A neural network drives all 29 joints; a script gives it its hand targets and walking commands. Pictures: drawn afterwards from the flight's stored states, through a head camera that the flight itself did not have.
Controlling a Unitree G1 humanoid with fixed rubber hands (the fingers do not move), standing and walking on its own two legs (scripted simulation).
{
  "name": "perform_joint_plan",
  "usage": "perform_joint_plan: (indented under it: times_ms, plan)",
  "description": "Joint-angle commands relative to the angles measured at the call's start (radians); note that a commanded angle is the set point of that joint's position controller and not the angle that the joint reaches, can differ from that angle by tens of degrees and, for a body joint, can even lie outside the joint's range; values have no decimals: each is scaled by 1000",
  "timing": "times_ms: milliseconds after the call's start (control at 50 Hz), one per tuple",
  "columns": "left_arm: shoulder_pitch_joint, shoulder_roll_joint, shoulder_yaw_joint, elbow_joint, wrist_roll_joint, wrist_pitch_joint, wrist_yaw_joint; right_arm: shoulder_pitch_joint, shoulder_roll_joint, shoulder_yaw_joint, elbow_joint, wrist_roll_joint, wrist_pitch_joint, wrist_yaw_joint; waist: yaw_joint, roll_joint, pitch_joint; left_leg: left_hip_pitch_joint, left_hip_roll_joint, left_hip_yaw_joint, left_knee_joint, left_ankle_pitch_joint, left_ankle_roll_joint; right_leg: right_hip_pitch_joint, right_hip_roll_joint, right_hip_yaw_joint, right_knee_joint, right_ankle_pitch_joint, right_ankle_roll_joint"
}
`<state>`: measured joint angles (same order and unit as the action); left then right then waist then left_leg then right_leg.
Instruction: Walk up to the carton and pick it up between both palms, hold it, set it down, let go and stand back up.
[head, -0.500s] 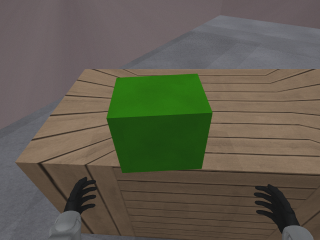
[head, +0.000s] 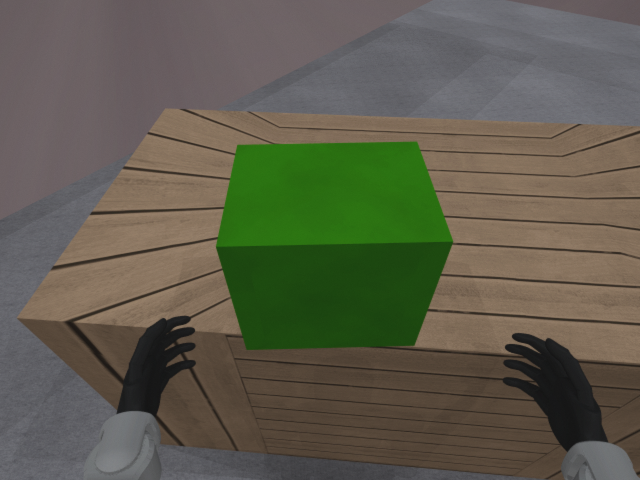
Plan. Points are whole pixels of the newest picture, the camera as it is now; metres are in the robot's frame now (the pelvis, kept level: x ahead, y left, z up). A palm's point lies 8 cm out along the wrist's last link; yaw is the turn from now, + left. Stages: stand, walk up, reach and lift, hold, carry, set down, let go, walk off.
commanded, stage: reach and lift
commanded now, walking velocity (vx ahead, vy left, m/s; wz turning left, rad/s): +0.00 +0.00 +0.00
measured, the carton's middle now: (329, 249) +0.41 +0.04 +0.05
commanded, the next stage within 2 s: none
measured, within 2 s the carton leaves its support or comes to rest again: neither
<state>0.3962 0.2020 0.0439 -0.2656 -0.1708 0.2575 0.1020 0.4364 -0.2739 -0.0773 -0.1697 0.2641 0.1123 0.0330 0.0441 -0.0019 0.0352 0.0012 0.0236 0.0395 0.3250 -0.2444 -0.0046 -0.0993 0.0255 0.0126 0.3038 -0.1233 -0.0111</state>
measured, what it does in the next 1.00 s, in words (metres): stands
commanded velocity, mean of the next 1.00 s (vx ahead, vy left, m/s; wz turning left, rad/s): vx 0.00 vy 0.00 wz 0.00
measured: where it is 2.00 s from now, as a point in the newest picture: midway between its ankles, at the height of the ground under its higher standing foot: outside the picture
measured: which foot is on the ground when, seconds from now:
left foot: down 0.00-1.00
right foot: down 0.00-1.00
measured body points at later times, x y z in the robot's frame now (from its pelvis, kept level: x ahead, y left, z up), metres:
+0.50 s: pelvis +0.00 +0.00 +0.00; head -0.01 +0.00 +0.45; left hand +0.25 +0.24 +0.11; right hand +0.27 -0.23 +0.10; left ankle -0.04 +0.12 -0.75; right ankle +0.03 -0.11 -0.75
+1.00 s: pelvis -0.02 -0.01 +0.00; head -0.02 -0.01 +0.45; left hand +0.32 +0.25 +0.15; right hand +0.35 -0.22 +0.14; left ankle -0.04 +0.12 -0.75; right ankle +0.03 -0.11 -0.75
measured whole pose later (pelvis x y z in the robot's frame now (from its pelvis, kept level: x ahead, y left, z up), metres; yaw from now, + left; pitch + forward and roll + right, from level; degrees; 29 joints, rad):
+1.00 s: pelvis -0.02 -0.01 +0.00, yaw +0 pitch -1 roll +0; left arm -0.35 0.29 0.25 -0.03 -0.23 0.74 0.05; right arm -0.37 -0.42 -0.04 0.17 0.44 0.46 -0.04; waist 0.03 0.01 0.00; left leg -0.11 0.03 0.03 0.34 -0.22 -0.02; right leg -0.21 0.03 0.02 0.32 -0.09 -0.02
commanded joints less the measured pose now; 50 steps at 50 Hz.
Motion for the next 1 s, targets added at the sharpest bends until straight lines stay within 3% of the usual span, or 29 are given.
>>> perform_joint_plan:
  times_ms: [0,200,360,460,580,740,860,980]
  plan:
    - [-81,106,43,-218,-7,-31,8,-62,-167,-68,-212,25,-45,-5,3,22,-31,-151,-29,-9,-77,285,-48,109,24,38,-49,97,-42]
    - [-225,129,94,-267,-15,135,-7,-229,-221,-57,-232,85,64,-33,12,29,-68,-85,-28,-15,-55,386,-56,113,28,45,-52,184,-49]
    - [-345,137,144,-287,-19,262,-38,-372,-268,-74,-200,114,151,-52,-3,12,-88,-57,-27,-13,-62,388,-52,117,27,42,-54,213,-39]
    - [-457,163,174,-268,-31,310,-46,-486,-267,-69,-178,128,191,-61,6,6,-119,-90,-30,0,-72,340,-44,139,22,50,-50,188,-28]
    - [-633,201,206,-200,-51,356,-49,-679,-280,-73,-112,136,234,-72,3,-5,-173,-139,-33,10,-81,242,-27,139,12,58,-42,134,-12]
    - [-813,240,238,-95,-61,420,-55,-897,-313,-64,-19,159,270,-84,-5,-18,-292,-165,-38,9,-60,260,-17,179,11,56,-13,185,5]
    - [-955,267,258,18,-62,447,-57,-1046,-322,-33,95,175,300,-78,1,-32,-330,-199,-40,6,-55,236,-10,194,6,55,-2,178,12]
    - [-1134,299,243,110,-60,449,-52,-1223,-327,-42,198,173,309,-76,-14,-19,-379,-240,-38,1,-54,193,-6,200,5,48,2,145,12]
